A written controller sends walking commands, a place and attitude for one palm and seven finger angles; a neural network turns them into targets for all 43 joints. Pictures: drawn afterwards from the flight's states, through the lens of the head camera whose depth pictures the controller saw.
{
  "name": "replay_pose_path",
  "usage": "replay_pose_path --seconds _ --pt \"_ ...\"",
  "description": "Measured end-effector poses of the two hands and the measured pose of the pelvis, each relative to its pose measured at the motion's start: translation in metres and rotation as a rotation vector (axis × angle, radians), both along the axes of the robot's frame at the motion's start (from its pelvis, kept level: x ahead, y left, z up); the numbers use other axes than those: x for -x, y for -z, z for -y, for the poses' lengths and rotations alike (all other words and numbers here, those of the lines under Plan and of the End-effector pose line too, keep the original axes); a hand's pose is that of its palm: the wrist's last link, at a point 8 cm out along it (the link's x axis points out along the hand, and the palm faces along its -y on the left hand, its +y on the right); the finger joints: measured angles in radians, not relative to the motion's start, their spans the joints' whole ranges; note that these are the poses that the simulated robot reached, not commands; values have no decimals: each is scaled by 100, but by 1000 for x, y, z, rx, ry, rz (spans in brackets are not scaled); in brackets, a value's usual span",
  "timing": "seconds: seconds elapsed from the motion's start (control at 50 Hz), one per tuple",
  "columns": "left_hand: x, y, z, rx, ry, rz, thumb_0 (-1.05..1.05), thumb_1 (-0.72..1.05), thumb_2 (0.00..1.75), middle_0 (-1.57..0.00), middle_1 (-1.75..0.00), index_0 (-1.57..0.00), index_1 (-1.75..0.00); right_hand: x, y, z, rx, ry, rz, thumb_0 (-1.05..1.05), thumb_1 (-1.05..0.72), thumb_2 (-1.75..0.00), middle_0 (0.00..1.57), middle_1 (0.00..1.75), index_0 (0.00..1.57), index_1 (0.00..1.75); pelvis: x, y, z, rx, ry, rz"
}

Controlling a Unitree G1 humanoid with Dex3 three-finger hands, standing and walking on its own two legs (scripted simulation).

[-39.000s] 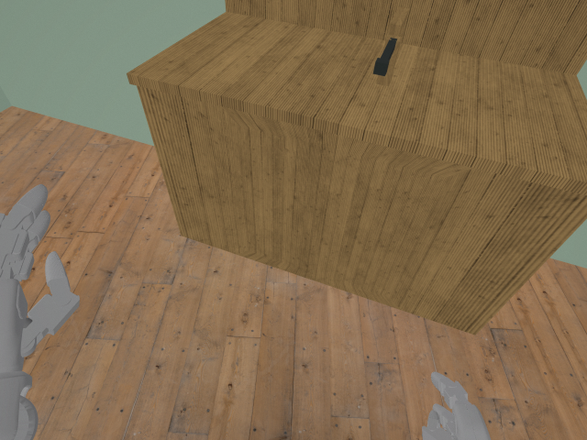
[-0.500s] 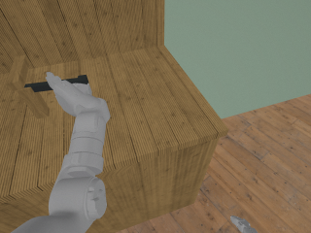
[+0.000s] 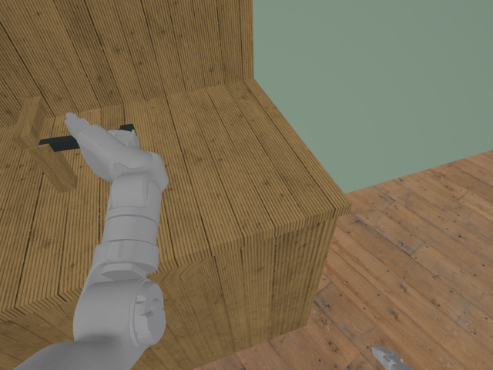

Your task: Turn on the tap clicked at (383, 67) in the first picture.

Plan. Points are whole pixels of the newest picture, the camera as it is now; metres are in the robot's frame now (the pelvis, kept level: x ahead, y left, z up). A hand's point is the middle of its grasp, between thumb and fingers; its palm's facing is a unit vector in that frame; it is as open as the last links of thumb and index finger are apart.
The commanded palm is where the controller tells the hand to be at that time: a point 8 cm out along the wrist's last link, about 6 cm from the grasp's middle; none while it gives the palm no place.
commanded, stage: lift the hand up off the lever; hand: left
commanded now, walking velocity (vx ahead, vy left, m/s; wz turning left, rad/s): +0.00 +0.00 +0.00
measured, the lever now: (128, 134) +0.51 +0.26 +0.13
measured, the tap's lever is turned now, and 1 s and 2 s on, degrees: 82 82 82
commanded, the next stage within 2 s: draw the hand back beside the body in 0.72 s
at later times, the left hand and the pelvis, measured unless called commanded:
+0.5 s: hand (139, 126) +0.43 +0.19 +0.21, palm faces +0.81 -0.59 -0.04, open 7.8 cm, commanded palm +0.37 +0.22 +0.21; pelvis +0.00 -0.01 +0.00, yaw +0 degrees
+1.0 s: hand (160, 129) +0.42 +0.15 +0.21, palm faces +0.47 -0.88 -0.05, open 7.8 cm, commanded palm +0.35 +0.22 +0.20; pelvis +0.01 -0.01 +0.01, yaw -2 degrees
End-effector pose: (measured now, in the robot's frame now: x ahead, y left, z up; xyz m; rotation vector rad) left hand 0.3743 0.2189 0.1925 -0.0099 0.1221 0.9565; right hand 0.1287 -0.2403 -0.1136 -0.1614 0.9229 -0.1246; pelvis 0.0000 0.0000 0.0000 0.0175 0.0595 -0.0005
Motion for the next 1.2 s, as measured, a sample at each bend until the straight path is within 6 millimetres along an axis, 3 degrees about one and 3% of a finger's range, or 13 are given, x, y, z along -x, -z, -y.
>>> replay_pose_path --seconds 0.22,0.54,0.84,0.96,1.06,1.12,1.2 --pt "0 -11 9 -6 7 -8 2 90 90 -15 -15 -15 -15 -9 -4 0 -9 -14 40 1 -91 -90 20 30 20 30 6 -1 5 -2 -2 3" --pt "-2 -19 14 -2 16 14 2 90 90 -15 -15 -15 -15 -13 -2 2 -24 -3 30 1 -91 -90 20 30 20 30 -1 -2 7 -6 6 8" --pt "-5 -19 18 0 25 -15 2 90 90 -15 -15 -15 -15 -33 -9 -4 -26 -32 71 1 -91 -90 20 30 20 30 -3 -2 7 -5 1 9" --pt "-10 -24 29 -113 381 67 2 90 90 -15 -15 -15 -16 -28 -14 0 -7 43 65 1 -91 -90 20 30 20 30 -5 -4 7 -10 28 43" --pt "12 -4 19 -49 512 75 2 90 90 -16 -16 -16 -17 -19 -21 7 7 109 72 1 -91 -90 20 30 20 30 -7 -7 6 -3 55 83" --pt "31 8 -2 -127 583 88 2 90 90 -17 -17 -16 -18 -16 -26 10 0 114 105 1 -91 -90 20 30 20 30 -7 -8 5 -2 60 107" --pt "67 2 -26 -278 619 142 2 90 90 -17 -18 -17 -19 -16 -29 9 12 77 146 1 -91 -90 20 30 19 29 -4 -9 1 4 53 137"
